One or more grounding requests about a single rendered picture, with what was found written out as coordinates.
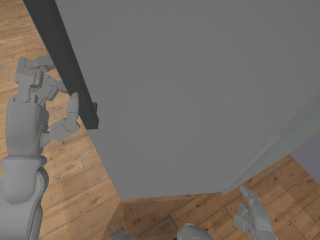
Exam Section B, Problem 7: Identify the handle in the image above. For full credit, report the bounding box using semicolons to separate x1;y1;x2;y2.
23;0;99;130

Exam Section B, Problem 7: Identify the fridge door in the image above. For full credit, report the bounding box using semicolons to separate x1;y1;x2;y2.
22;0;320;200

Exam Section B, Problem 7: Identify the right robot thigh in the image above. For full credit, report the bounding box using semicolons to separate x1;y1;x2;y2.
177;225;213;240

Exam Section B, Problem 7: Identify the right robot hand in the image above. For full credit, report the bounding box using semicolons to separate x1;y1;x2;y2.
234;185;273;237

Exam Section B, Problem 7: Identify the left robot forearm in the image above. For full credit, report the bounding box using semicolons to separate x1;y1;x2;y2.
0;155;49;240

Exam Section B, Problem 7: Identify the left robot hand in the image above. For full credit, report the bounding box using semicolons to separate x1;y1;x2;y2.
5;54;81;157

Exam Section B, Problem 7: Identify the right robot forearm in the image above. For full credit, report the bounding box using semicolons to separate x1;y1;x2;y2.
253;230;279;240

